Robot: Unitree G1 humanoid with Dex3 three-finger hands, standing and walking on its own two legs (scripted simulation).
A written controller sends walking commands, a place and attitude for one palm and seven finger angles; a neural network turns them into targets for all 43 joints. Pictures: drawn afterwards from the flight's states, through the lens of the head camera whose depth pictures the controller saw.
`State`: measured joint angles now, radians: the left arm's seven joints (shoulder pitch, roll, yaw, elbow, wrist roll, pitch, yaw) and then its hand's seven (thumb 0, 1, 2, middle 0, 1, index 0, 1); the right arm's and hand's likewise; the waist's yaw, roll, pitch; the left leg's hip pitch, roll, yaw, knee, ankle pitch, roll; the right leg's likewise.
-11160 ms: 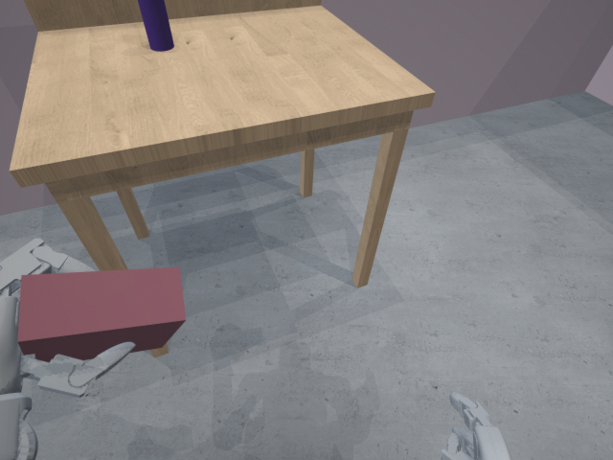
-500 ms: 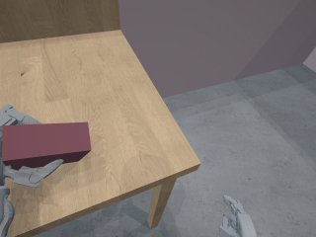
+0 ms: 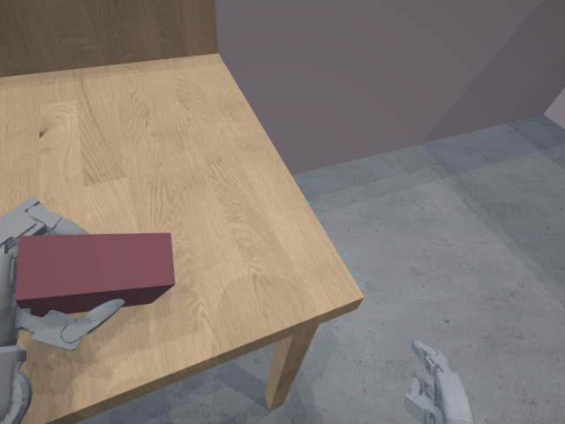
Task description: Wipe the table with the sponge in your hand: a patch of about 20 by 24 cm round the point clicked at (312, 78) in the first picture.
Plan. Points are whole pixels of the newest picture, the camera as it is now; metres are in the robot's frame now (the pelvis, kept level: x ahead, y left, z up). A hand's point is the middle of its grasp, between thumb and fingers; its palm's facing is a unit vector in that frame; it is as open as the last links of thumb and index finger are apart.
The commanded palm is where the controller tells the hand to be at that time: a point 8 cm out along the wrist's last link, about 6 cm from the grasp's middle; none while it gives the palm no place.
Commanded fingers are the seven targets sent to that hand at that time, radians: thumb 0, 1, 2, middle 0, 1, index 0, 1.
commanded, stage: look again from close up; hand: left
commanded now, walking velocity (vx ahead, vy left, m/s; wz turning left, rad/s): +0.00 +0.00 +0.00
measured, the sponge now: (120, 274) +0.24 +0.21 +0.13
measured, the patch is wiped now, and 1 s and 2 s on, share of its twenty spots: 0.00 0.00 0.00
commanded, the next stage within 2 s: shuffle to correct the standing spot in 0.14 s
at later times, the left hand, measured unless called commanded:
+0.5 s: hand (77, 279) +0.22 +0.24 +0.15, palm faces +0.39 -0.85 -0.36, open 9.7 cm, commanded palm +0.15 +0.26 +0.17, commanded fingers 0.00 0.10 1.30 -1.20 -1.60 -1.20 -1.60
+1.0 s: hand (136, 313) +0.19 +0.17 +0.16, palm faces +0.27 -0.85 -0.45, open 9.7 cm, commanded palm +0.12 +0.21 +0.17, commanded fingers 0.00 0.10 1.30 -1.20 -1.60 -1.20 -1.60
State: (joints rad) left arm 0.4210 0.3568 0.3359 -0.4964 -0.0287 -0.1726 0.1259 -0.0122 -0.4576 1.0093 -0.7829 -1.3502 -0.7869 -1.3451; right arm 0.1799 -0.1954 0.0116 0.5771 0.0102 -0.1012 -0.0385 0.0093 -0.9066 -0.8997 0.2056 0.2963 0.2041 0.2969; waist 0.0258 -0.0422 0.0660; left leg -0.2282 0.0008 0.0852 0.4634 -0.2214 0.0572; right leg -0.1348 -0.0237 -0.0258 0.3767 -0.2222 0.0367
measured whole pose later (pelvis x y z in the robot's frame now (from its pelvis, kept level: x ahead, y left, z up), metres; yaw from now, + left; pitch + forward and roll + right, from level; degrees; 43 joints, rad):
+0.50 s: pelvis -0.01 -0.02 +0.00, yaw +0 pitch -1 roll -1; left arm 0.41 0.37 0.36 -0.50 -0.05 -0.16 0.13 -0.01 -0.46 1.01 -0.78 -1.35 -0.79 -1.35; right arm 0.19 -0.17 0.01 0.57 0.02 -0.09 -0.04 0.01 -0.91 -0.90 0.21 0.30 0.20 0.30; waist 0.02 -0.04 0.09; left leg -0.24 0.01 0.08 0.45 -0.20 0.04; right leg -0.16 -0.01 -0.03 0.40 -0.22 0.02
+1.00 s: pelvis -0.04 -0.06 -0.01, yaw -1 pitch +1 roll -2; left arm 0.50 0.42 0.40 -0.61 -0.08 -0.22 0.09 -0.01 -0.46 1.01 -0.78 -1.35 -0.79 -1.35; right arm 0.18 -0.20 -0.04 0.55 0.01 -0.09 -0.05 0.01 -0.91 -0.90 0.21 0.30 0.20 0.30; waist 0.00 -0.01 0.12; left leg -0.38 0.10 0.04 0.55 -0.20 -0.02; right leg -0.29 0.08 -0.06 0.47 -0.20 -0.06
